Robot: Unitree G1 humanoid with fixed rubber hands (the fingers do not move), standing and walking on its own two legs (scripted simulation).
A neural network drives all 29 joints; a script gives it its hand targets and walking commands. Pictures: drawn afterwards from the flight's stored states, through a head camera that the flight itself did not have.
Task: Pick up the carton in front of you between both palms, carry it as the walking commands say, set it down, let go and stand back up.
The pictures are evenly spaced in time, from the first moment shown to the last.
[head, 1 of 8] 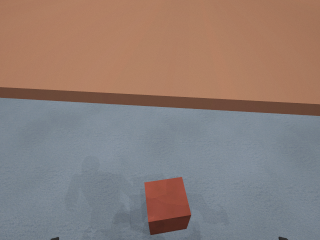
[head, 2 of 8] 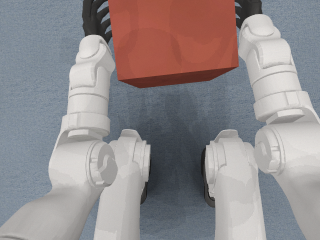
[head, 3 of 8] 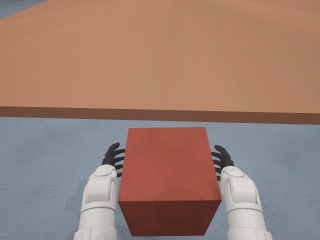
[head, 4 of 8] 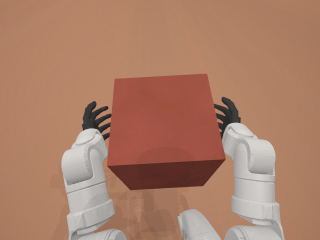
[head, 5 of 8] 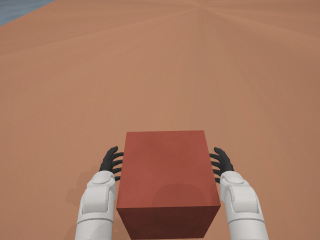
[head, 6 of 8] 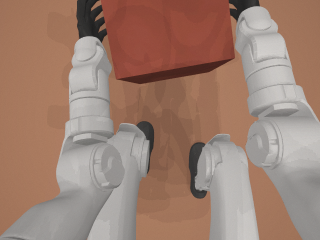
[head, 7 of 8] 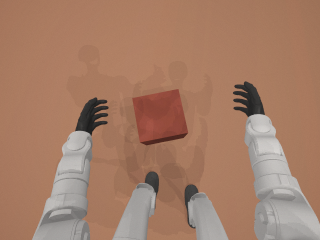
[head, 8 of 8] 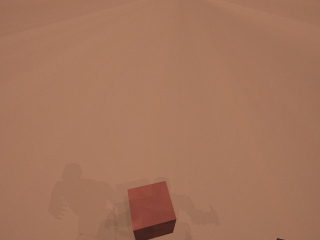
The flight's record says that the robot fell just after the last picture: no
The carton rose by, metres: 0.88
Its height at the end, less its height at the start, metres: +0.14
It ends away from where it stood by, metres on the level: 2.52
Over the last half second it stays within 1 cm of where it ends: yes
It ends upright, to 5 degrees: yes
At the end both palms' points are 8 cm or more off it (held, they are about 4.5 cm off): yes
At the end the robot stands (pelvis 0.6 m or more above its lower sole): yes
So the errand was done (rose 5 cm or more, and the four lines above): yes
